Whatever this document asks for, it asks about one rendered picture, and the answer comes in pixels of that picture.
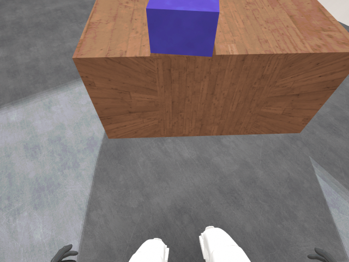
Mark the robot thigh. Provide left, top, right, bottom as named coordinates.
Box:
left=199, top=228, right=251, bottom=262
left=129, top=239, right=169, bottom=262

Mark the carton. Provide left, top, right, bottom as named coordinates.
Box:
left=146, top=0, right=219, bottom=57

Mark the robot right thigh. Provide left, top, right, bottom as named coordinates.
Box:
left=199, top=228, right=251, bottom=262

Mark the robot left thigh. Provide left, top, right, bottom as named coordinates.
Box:
left=129, top=239, right=169, bottom=262

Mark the pedestal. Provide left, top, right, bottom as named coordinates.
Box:
left=72, top=0, right=349, bottom=139

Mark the left robot hand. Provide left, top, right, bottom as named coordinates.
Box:
left=50, top=244, right=78, bottom=262

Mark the right robot hand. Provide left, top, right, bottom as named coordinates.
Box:
left=308, top=248, right=337, bottom=262

